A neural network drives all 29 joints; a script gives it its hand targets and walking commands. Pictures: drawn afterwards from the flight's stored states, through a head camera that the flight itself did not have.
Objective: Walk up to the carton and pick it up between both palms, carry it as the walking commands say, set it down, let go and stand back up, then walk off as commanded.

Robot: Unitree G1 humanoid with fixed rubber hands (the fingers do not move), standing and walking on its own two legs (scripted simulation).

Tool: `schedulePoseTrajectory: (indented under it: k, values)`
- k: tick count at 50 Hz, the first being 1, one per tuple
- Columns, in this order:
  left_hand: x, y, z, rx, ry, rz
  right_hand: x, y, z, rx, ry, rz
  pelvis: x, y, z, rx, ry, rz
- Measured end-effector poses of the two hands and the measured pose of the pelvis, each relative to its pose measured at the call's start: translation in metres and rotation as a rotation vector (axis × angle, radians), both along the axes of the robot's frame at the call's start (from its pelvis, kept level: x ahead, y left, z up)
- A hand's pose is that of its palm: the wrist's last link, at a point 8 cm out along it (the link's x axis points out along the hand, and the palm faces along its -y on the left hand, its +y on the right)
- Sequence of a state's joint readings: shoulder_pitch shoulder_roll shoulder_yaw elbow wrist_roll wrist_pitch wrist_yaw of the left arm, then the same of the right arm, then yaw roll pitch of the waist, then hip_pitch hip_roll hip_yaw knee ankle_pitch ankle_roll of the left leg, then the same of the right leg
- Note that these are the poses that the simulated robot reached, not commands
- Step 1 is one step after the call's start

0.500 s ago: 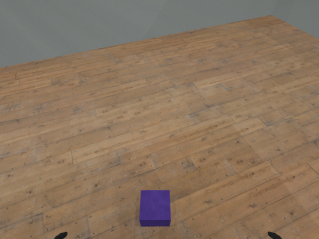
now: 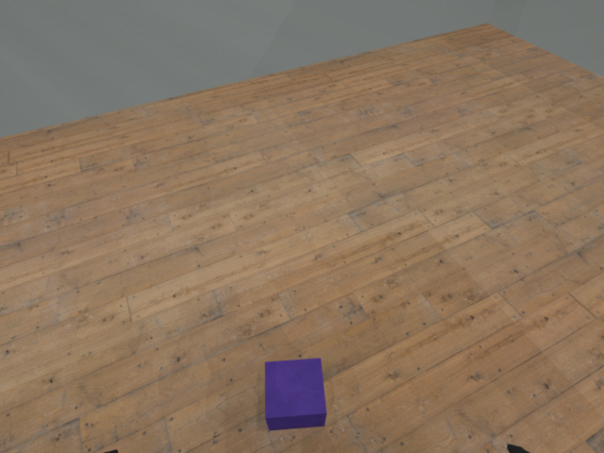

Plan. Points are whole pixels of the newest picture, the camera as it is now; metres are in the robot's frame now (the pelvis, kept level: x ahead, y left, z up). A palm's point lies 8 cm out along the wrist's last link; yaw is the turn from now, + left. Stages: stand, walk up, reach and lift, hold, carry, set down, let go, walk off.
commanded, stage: walk up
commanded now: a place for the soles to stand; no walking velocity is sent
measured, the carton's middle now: (294, 394) +0.39 +0.05 -0.70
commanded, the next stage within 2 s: reach and lift in 0.68 s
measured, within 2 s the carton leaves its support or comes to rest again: neither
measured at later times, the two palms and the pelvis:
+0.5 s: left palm out of the picture +0.06 +0.31 -0.12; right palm out of the picture +0.06 -0.29 -0.12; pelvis -0.01 +0.01 +0.00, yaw -2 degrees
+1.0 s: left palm out of the picture +0.13 +0.27 -0.13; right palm (503, 451) +0.15 -0.26 -0.11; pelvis -0.04 +0.01 -0.02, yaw +3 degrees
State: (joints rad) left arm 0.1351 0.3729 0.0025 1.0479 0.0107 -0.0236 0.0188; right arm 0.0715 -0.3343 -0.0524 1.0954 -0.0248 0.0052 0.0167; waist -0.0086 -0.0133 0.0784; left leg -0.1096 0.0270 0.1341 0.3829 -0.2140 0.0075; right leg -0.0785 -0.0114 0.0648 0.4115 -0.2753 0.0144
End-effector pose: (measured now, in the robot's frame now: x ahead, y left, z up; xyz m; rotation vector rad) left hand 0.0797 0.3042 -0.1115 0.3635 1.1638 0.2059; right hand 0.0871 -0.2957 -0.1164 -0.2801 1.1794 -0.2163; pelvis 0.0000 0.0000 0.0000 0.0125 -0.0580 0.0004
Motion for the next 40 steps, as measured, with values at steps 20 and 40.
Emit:
schedulePoseTrajectory:
  k: [20, 40]
  values:
    - [-0.013, 0.003, -0.006, -0.006, 0.031, -0.041, -0.024, 0.002, -0.001, -0.003, -0.002, -0.049, -0.011, 0.009, -0.003, -0.001, -0.006, -0.033]
    - [0.028, -0.012, 0.002, -0.088, -0.078, -0.02, -0.004, 0.01, 0.003, 0.002, -0.045, -0.015, -0.024, 0.011, -0.013, -0.007, 0.017, 0.013]
